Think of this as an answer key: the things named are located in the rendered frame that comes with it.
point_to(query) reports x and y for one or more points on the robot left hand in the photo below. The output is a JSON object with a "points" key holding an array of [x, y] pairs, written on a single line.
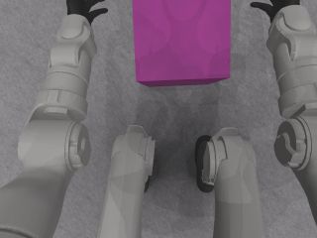
{"points": [[82, 7]]}

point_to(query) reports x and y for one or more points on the robot foot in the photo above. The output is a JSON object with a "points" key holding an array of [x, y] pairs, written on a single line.
{"points": [[200, 148], [147, 184]]}

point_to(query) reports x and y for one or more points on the left robot foot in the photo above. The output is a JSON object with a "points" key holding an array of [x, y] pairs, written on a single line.
{"points": [[147, 184]]}

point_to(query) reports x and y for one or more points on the robot right hand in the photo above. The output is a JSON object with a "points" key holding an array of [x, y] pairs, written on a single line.
{"points": [[276, 6]]}

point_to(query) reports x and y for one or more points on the right robot upper arm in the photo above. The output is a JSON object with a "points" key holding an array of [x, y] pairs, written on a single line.
{"points": [[295, 147]]}

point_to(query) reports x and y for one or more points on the right robot foot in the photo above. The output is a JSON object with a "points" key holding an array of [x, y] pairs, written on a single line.
{"points": [[200, 148]]}

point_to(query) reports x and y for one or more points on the carton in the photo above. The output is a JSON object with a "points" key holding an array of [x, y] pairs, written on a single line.
{"points": [[182, 42]]}

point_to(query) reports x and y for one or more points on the right robot forearm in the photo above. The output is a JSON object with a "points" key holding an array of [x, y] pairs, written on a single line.
{"points": [[292, 42]]}

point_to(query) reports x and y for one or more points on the left robot upper arm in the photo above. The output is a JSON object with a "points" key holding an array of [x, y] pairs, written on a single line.
{"points": [[50, 152]]}

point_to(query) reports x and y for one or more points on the left robot forearm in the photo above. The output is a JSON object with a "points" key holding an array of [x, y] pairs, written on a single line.
{"points": [[68, 74]]}

